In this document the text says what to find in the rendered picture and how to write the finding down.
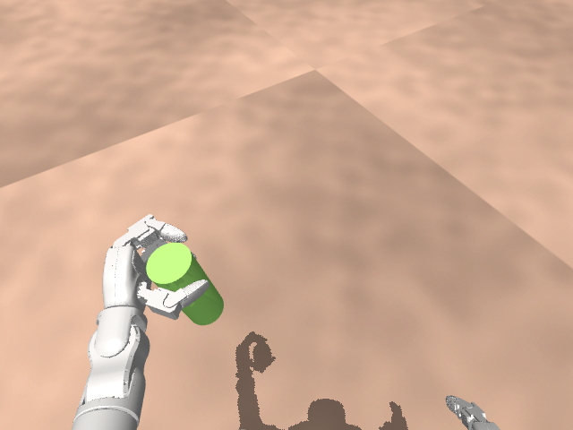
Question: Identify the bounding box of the left robot arm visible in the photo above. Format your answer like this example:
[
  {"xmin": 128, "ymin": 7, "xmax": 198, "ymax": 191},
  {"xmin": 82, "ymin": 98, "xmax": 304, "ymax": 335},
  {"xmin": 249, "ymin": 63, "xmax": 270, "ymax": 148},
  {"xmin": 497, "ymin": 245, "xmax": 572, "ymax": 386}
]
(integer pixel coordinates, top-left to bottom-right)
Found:
[{"xmin": 72, "ymin": 305, "xmax": 150, "ymax": 430}]

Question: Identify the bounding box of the right robot hand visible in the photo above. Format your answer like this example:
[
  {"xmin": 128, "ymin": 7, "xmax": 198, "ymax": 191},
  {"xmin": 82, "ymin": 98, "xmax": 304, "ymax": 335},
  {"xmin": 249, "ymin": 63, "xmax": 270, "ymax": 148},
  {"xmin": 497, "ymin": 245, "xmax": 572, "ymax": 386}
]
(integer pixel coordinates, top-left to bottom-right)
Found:
[{"xmin": 446, "ymin": 395, "xmax": 500, "ymax": 430}]

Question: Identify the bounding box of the left robot hand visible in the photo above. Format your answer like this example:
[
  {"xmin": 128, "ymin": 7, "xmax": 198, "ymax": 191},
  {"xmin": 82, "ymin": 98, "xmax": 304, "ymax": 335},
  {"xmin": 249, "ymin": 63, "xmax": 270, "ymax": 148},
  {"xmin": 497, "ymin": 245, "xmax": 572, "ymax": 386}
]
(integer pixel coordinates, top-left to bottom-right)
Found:
[{"xmin": 102, "ymin": 214, "xmax": 210, "ymax": 320}]

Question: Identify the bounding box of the can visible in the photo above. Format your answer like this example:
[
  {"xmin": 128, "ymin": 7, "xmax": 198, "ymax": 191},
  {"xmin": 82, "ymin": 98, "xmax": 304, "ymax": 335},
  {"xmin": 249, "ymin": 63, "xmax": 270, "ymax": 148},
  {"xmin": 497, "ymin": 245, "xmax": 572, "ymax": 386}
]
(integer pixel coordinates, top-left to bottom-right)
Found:
[{"xmin": 146, "ymin": 243, "xmax": 224, "ymax": 325}]

